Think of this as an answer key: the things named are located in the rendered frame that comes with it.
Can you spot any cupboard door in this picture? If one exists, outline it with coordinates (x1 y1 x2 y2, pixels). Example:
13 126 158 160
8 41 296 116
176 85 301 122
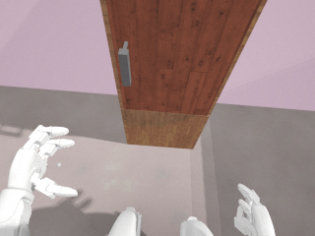
105 0 262 116

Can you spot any left robot hand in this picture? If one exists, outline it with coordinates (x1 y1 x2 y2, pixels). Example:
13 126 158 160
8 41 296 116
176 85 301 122
7 125 78 199

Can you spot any right robot hand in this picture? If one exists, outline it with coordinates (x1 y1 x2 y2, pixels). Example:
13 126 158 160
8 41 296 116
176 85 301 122
234 183 276 236

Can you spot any robot left forearm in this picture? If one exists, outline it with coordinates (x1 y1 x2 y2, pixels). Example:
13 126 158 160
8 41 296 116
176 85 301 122
0 188 34 236

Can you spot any left robot shin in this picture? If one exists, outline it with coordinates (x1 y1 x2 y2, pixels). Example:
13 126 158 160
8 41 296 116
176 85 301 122
126 206 136 211

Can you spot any handle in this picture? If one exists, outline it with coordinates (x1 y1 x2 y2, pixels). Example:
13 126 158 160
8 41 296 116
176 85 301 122
118 41 132 87

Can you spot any robot right thigh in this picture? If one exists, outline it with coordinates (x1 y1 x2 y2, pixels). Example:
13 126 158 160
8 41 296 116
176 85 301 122
180 219 214 236

